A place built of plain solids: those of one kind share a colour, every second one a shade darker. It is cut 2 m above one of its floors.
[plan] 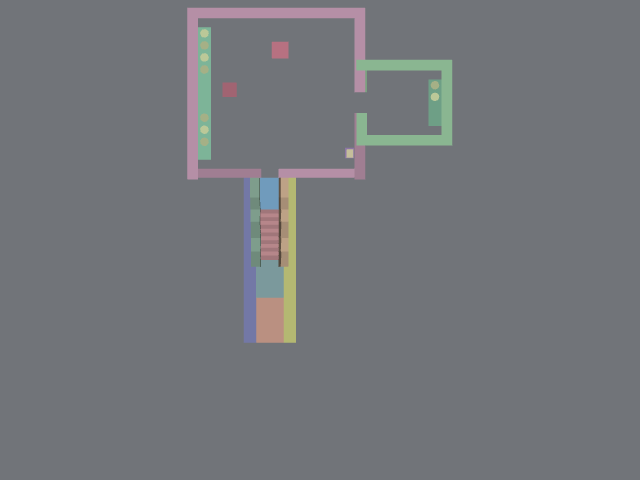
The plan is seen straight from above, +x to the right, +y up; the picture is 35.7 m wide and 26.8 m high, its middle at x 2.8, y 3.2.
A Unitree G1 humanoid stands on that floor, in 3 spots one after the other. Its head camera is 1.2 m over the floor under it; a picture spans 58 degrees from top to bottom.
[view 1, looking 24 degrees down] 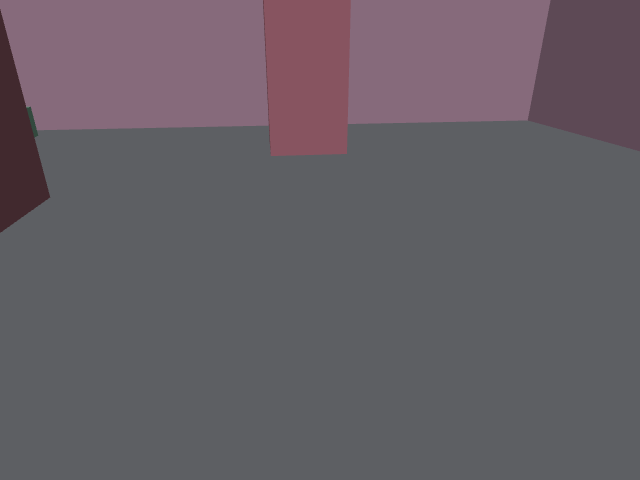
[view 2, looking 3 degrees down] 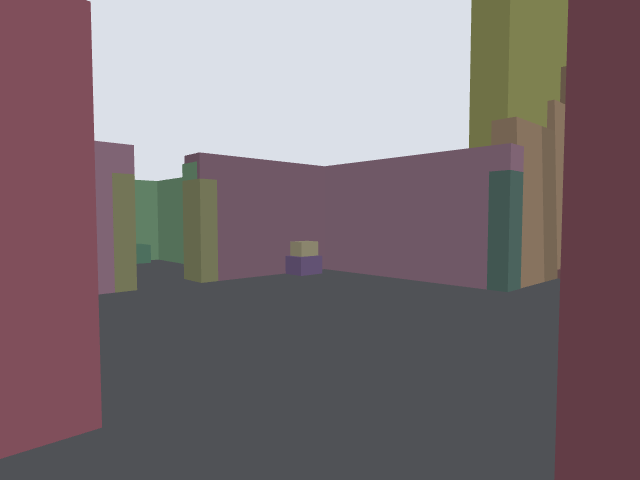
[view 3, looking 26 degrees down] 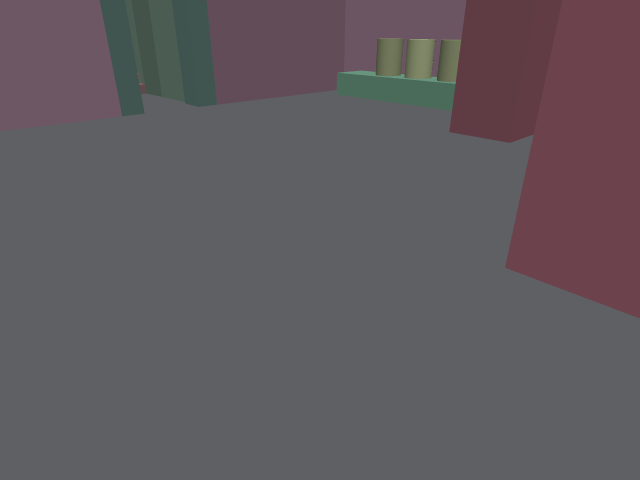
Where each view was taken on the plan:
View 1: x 0.06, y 8.12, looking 83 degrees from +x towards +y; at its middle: ground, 2.95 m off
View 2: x -2.51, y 14.07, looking -43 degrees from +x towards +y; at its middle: wall_chamber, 9.92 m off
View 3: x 3.23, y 14.17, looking -133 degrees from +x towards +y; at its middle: ground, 2.74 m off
